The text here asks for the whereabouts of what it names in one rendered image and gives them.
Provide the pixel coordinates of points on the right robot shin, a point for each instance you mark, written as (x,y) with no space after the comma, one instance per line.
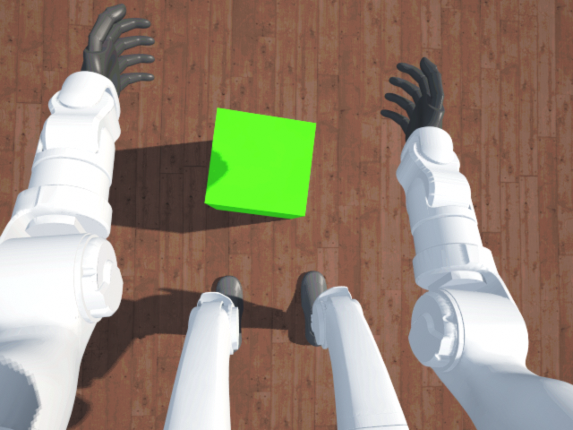
(336,291)

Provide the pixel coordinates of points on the carton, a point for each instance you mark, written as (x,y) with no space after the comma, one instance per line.
(260,164)

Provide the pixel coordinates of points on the robot right foot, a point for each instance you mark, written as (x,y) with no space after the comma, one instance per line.
(313,284)

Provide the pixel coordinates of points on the robot right forearm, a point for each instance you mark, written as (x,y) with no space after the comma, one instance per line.
(448,249)

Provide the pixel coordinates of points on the robot left hand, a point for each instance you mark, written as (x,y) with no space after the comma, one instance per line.
(102,55)

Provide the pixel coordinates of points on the robot left forearm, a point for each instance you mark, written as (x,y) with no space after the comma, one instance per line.
(73,165)

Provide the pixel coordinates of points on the right robot upper arm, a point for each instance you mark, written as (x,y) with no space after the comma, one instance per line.
(476,343)

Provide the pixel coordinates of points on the left robot upper arm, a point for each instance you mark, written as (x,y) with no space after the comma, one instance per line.
(53,291)

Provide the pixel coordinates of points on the robot right hand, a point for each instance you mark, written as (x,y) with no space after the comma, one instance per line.
(427,108)

